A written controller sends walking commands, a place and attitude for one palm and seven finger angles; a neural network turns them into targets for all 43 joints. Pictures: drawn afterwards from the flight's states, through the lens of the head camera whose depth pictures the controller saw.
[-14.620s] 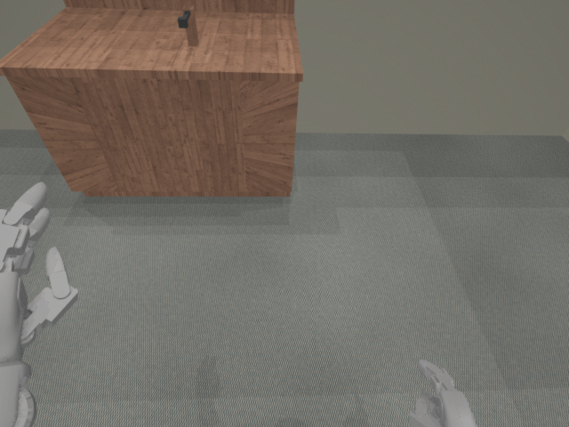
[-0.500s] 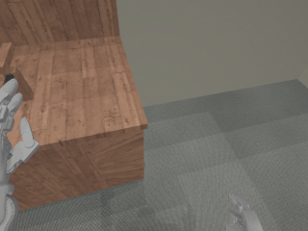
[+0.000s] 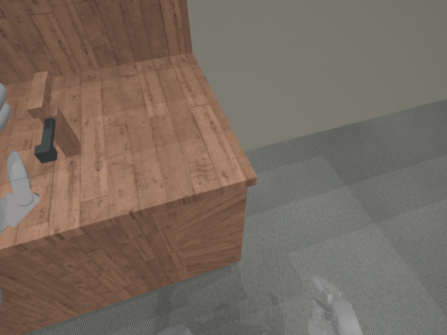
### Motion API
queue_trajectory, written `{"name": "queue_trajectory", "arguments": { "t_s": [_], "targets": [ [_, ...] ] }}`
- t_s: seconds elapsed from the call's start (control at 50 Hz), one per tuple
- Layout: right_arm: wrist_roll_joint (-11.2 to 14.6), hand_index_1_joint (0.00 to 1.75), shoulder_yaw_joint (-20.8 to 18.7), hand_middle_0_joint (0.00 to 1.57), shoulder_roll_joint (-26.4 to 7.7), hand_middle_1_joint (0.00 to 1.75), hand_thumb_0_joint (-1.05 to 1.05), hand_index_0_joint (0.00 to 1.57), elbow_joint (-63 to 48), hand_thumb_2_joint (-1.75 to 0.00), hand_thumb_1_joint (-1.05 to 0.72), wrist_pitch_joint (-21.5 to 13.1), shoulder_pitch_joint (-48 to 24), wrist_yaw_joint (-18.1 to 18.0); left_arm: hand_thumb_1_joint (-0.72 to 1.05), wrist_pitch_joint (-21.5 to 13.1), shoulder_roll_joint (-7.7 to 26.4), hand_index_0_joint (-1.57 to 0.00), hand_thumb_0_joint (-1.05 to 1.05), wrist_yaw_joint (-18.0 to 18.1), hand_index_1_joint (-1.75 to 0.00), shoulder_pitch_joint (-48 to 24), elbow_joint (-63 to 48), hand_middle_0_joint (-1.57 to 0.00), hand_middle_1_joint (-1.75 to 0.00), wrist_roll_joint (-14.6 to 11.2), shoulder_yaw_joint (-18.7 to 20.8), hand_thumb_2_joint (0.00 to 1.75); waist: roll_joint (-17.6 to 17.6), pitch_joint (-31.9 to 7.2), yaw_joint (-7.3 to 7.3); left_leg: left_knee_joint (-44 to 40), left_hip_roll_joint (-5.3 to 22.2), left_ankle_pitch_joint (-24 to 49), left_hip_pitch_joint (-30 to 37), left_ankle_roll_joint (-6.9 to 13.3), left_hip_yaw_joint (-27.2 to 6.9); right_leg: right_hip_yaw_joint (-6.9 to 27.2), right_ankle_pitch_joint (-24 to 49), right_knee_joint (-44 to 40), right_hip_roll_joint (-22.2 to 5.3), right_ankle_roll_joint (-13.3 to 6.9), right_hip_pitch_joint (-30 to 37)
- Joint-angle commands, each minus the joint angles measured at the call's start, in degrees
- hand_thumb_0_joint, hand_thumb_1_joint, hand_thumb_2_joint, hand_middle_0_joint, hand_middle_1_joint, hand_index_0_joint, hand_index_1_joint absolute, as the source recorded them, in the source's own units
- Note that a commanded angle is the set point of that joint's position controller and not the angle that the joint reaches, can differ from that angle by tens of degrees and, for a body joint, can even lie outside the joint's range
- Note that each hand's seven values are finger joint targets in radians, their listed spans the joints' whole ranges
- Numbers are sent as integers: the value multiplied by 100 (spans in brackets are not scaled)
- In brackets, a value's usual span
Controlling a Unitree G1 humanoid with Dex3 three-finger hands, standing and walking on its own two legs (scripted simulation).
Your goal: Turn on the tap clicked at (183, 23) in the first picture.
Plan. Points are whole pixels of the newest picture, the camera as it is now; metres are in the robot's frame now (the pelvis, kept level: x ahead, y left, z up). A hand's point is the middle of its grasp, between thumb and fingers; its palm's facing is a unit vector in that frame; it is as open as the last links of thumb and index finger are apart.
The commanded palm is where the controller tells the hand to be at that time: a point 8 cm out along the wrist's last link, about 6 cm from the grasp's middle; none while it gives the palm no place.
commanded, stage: shuffle to correct the standing spot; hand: left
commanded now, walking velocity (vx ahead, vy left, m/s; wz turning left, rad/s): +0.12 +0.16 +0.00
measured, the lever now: (46, 153) +0.42 +0.38 +0.08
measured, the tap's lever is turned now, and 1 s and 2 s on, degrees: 0 0 0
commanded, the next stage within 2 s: come to a stop and stand still in 1.14 s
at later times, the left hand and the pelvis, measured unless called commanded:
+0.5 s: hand out of the picture +0.22 +0.36 +0.25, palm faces +0.41 -0.80 -0.44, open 7.5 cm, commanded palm +0.17 +0.40 +0.21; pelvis +0.01 +0.12 +0.02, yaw +0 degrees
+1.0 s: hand out of the picture +0.27 +0.38 +0.21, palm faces +0.36 -0.83 -0.43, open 7.5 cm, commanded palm +0.20 +0.42 +0.21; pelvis +0.03 +0.14 +0.02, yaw -1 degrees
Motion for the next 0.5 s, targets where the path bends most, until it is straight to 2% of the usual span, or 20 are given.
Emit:
{"name": "queue_trajectory", "arguments": {
  "t_s": [0.0,0.02,0.04,0.06,0.1,0.14,0.16,0.2,0.22,0.24,0.26,0.28,0.3,0.32,0.34,0.36,0.38,0.42,0.46,0.48],
  "targets": [
    [29,30,-487,20,-1043,30,0,20,-592,-90,-90,7,-302,-66,90,-64,833,-20,0,31,-30,538,435,-20,-30,-195,944,90,-1402,-587,134,2618,-76,265,-2072,-44,-669,3435,915,-2965,-2129,-419,1405],
    [66,30,-440,20,-992,30,0,20,-536,-90,-90,8,-296,-84,90,-96,905,-20,0,7,-30,607,610,-20,-30,-243,1059,90,-1276,-480,117,2551,45,524,-2061,-88,-683,2874,1577,-2671,-1979,-497,1397],
    [72,30,-412,20,-987,30,0,20,-477,-90,-90,56,-308,-126,90,-140,811,-20,0,2,-30,684,815,-20,-30,-218,1020,90,-1173,-478,107,2393,127,660,-1957,-116,-611,2253,2265,-2429,-1763,-498,1370],
    [105,30,-401,20,-1010,30,0,20,-475,-90,-90,104,-375,-139,90,-144,856,-20,0,0,-30,561,934,-20,-30,-203,988,90,-1309,-558,140,2021,195,495,-1840,-110,-570,1954,2810,-2226,-1731,-504,1410],
    [51,30,-366,20,-984,30,0,20,-514,-90,-90,107,-346,-177,90,-209,588,-20,0,14,-30,250,921,-20,-30,-86,597,90,-1284,-656,88,1147,208,718,-1201,-34,-320,1277,2934,-2186,-1515,-376,1068],
    [25,30,-345,20,-914,30,0,20,-561,-90,-90,-23,-452,-211,90,-208,449,-20,0,36,-30,-239,530,-20,-30,-49,206,90,-1274,-738,108,-75,72,798,-344,64,166,1021,2349,-2279,-1345,-291,761],
    [19,30,-357,20,-883,30,0,20,-607,-90,-90,-132,-685,-246,90,-231,442,-20,0,66,-30,-724,64,-20,-30,-37,4,90,-1183,-732,133,-601,32,701,152,130,302,1063,2124,-2294,-1417,-290,601],
    [-25,30,-435,20,-904,30,0,20,-601,-90,-90,-306,-611,-299,90,-189,467,-20,0,126,-30,-929,-582,-20,-30,21,-195,90,-1119,-850,183,-1485,-209,916,859,175,578,1006,1362,-2232,-1318,-256,635],
    [-38,30,-468,20,-951,30,0,20,-609,-90,-90,-346,-562,-319,90,-179,595,-20,0,162,-30,-1034,-956,-20,-30,45,-135,90,-657,-984,161,-1840,-376,1071,1151,151,709,929,1106,-1998,-1156,-204,695],
    [-23,30,-546,20,-1039,30,0,20,-675,-90,-90,-384,-488,-333,90,-201,706,-20,0,165,-30,-1165,-1357,-20,-30,66,-89,90,-271,-1031,99,-2132,-365,1038,1495,148,475,900,792,-1512,-1044,-128,512],
    [-8,30,-641,20,-1211,30,0,20,-699,-90,-90,-410,-449,-367,90,-229,933,-20,0,186,-30,-1203,-1769,-20,-30,49,120,90,964,-1117,3,-2555,190,860,2122,361,-437,774,257,-348,-673,72,-208],
    [-22,30,-677,20,-1362,30,0,20,-758,-90,-90,-398,-401,-332,90,-301,926,-20,0,223,-30,-1178,-2066,-20,-30,128,160,90,2497,-1326,58,-3096,1257,1250,2399,789,-1994,178,-1087,1155,-25,325,-981],
    [-37,30,-657,20,-1195,30,0,20,-826,-90,-90,-387,-400,-293,90,-327,1160,-20,0,249,-30,-1000,-1976,-20,-30,214,355,90,2286,-1168,73,-3491,1454,1576,2015,1139,-2549,418,-1375,2117,150,243,-1174],
    [-50,30,-633,20,-1076,30,0,20,-751,-90,-90,-380,-440,-286,90,-298,1234,-20,0,255,-30,-696,-1584,-20,-30,202,582,90,1781,-1036,77,-3420,1309,1875,1838,1182,-2159,504,-1014,2410,-3,217,-1257],
    [-53,30,-616,20,-1073,30,0,20,-732,-90,-90,-342,-446,-275,90,-285,1297,-20,0,272,-30,-473,-1692,-20,-30,93,755,90,2090,-1231,98,-3280,1263,1771,1705,1195,-2135,563,-893,2532,-161,232,-1208],
    [-25,30,-611,20,-1019,30,0,20,-715,-90,-90,-356,-447,-257,90,-311,1502,-20,0,274,-30,-265,-1720,-20,-30,66,1041,90,1900,-1374,139,-3100,1219,1956,1720,1226,-1913,589,-679,2569,-197,229,-1224],
    [-8,30,-601,20,-1014,30,0,20,-685,-90,-90,-342,-432,-241,90,-317,1219,-20,0,228,-30,-75,-1532,-20,-30,61,875,90,1816,-1254,96,-3060,1096,1827,1453,1197,-1619,547,-410,2448,-217,228,-1180],
    [53,30,-548,20,-1021,30,0,20,-663,-90,-90,-284,-392,-215,90,-290,872,-20,0,157,-30,268,-1031,-20,-30,-59,744,90,1469,-1038,99,-3251,1013,1159,861,1112,-1303,380,-76,1778,-168,233,-863],
    [88,30,-455,20,-1009,30,0,20,-668,-90,-90,-240,-383,-253,90,-150,585,-20,0,84,-30,603,-242,-20,-30,-158,618,90,1150,-831,82,-3488,1000,490,465,1015,-1098,226,58,991,-73,241,-510],
    [90,30,-410,20,-1028,30,0,20,-662,-90,-90,-194,-275,-275,90,-57,552,-20,0,61,-30,532,-24,-20,-30,-163,513,90,901,-722,44,-3665,1055,125,148,987,-1201,186,89,671,-30,246,-249]
  ]
}}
